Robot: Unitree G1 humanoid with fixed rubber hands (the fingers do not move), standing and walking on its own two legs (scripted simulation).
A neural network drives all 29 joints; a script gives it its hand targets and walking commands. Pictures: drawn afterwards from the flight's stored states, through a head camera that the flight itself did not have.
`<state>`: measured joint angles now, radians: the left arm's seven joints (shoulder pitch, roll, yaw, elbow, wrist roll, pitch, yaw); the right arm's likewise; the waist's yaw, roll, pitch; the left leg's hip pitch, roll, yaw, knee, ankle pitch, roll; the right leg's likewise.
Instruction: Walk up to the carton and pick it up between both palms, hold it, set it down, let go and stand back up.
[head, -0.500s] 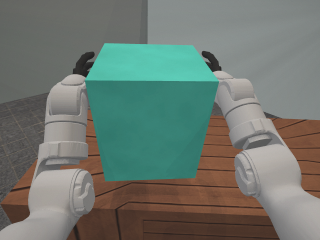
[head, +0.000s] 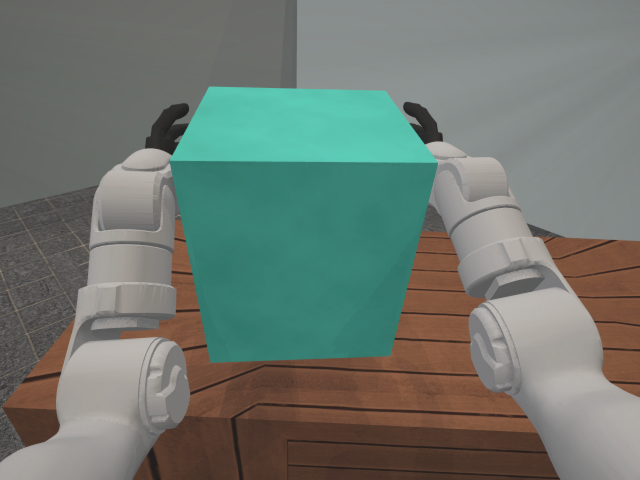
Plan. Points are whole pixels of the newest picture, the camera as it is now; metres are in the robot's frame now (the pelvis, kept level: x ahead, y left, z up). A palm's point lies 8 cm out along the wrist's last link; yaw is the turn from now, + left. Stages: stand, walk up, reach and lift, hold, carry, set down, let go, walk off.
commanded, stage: hold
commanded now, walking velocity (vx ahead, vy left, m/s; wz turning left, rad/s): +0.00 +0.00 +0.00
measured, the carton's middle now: (300, 222) +0.34 +0.00 +0.25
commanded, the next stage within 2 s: set down in 0.30 s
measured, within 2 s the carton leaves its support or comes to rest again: neither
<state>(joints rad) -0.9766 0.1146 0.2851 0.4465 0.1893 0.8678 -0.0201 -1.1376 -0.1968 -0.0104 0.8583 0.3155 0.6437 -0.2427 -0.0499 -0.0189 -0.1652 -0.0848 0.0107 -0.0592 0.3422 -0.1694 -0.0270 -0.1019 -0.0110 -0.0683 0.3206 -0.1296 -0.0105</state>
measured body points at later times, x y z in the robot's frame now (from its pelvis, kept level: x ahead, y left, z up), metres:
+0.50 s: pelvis +0.00 +0.00 +0.00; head -0.10 +0.02 +0.44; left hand +0.38 +0.15 +0.32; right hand +0.38 -0.16 +0.33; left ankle +0.02 +0.14 -0.75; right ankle +0.04 -0.11 -0.75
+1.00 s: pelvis +0.01 +0.00 +0.00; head -0.06 +0.03 +0.45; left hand +0.41 +0.16 +0.28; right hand +0.41 -0.15 +0.29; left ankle +0.02 +0.14 -0.75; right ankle +0.04 -0.11 -0.75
